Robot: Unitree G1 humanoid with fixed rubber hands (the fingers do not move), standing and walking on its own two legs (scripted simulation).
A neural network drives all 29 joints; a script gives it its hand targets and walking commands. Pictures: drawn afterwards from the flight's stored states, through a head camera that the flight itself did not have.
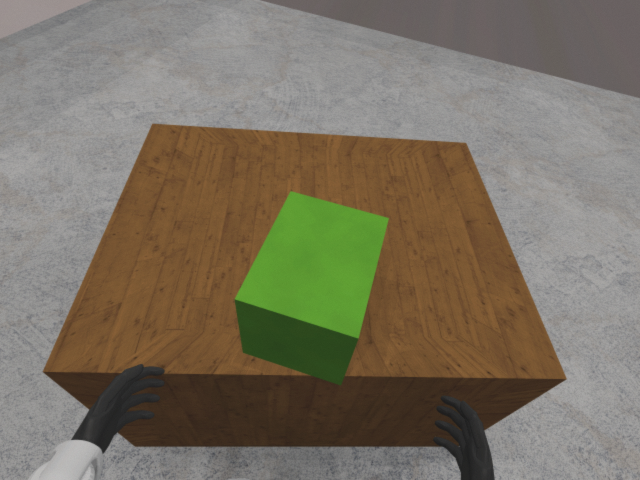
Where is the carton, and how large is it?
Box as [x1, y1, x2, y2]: [235, 191, 388, 384]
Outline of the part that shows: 290,191 235,297 235,305 242,349 245,353 340,384 358,338 388,218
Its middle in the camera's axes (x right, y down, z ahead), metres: -0.01 +0.09 +0.69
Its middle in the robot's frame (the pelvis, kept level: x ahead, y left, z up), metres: +0.43 +0.01 -0.12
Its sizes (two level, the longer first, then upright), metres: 0.242 0.185 0.188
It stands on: a pedestal, 0.56 m high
